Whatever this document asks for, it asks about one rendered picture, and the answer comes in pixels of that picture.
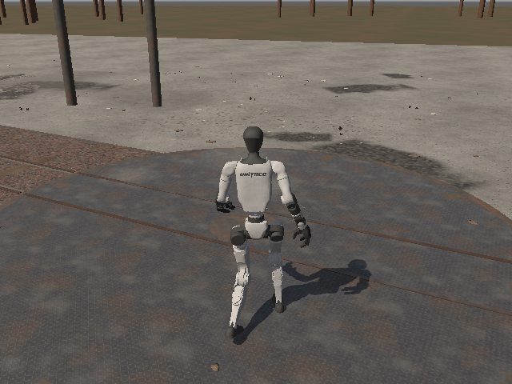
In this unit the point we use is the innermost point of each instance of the right robot forearm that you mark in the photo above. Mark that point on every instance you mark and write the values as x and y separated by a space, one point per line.
297 214

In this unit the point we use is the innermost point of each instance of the robot right hand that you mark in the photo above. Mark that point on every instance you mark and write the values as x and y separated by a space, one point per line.
306 235

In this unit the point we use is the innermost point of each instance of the left robot thigh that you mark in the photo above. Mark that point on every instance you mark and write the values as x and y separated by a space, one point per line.
242 254

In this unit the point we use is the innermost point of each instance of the robot right upper arm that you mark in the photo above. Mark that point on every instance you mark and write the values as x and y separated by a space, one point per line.
283 181

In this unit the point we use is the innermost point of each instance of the robot left hand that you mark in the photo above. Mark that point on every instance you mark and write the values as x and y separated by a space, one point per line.
228 205

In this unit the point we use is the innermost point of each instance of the right robot shin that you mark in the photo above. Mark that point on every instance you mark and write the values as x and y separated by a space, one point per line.
277 278

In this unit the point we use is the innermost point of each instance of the robot left upper arm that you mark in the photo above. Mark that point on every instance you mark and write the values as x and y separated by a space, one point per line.
225 181

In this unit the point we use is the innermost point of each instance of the left robot forearm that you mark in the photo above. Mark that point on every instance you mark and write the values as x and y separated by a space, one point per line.
218 204

